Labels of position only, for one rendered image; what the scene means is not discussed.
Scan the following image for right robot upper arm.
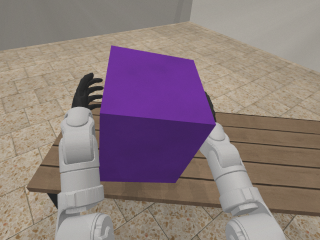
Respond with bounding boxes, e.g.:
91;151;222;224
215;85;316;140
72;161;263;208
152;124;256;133
225;212;285;240

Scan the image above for table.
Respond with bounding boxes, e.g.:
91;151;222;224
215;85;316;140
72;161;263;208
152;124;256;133
26;101;320;217

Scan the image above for left robot forearm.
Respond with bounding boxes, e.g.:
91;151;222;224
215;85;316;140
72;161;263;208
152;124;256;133
54;107;105;240

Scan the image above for robot left hand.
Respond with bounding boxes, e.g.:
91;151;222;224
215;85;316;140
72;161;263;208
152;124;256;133
71;72;104;110

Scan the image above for carton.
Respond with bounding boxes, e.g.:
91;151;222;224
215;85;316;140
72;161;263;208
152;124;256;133
99;45;216;183

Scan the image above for right robot forearm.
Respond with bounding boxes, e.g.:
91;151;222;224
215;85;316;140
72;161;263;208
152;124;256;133
199;122;286;240

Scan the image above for left robot upper arm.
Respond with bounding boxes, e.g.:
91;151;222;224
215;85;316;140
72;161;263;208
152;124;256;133
55;212;115;240

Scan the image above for robot right hand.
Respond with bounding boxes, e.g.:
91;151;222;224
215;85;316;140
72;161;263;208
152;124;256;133
205;92;217;122

